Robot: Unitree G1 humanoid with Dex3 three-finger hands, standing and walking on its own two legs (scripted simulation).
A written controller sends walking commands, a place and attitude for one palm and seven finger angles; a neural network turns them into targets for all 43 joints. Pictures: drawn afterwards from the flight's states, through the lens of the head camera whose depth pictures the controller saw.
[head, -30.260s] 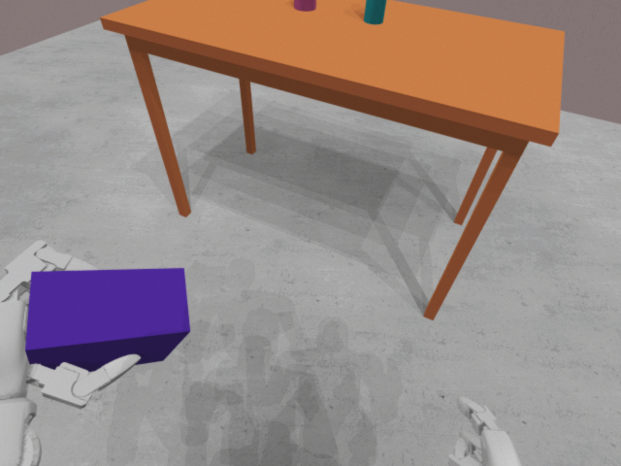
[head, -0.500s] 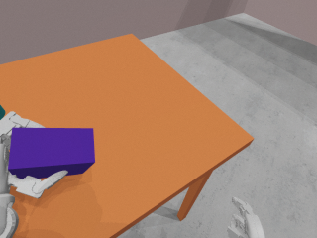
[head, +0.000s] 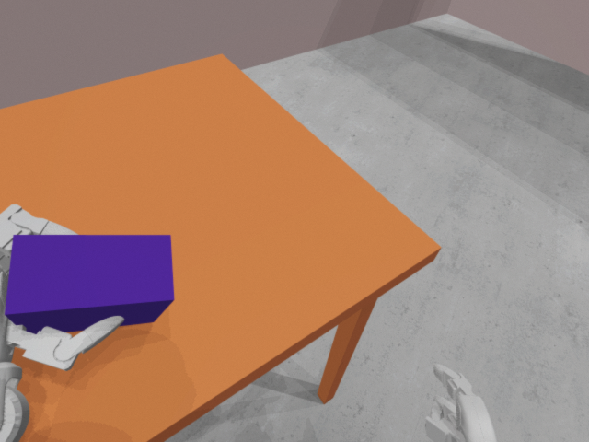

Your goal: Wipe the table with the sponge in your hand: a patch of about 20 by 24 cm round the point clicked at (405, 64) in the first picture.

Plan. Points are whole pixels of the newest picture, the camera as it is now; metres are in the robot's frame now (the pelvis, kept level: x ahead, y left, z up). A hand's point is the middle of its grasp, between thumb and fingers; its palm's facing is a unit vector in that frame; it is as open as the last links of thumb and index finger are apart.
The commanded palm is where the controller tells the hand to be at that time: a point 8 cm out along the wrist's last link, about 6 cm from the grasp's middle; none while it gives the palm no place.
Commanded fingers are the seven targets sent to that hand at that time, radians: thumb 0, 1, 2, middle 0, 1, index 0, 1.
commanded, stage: shuffle to correct the standing spot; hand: left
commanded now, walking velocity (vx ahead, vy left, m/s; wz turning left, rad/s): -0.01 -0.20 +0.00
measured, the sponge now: (119, 285) +0.23 +0.21 +0.15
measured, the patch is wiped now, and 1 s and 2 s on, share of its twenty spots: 0.05 0.05 0.05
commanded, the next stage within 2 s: none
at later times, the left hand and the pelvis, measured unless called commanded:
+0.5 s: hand (85, 284) +0.22 +0.23 +0.17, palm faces +0.35 -0.87 -0.35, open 10.5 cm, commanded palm +0.16 +0.27 +0.18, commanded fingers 0.00 0.10 1.30 -1.20 -1.60 -1.20 -1.60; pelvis +0.00 -0.01 +0.00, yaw +0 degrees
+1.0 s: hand (85, 287) +0.22 +0.23 +0.17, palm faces +0.37 -0.86 -0.34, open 10.5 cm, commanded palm +0.16 +0.27 +0.18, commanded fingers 0.00 0.10 1.30 -1.20 -1.60 -1.20 -1.60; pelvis +0.01 -0.01 +0.00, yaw +0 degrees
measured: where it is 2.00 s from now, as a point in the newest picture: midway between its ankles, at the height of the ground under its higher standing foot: outside the picture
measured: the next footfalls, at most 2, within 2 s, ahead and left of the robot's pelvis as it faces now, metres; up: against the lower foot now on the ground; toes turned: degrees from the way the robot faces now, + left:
none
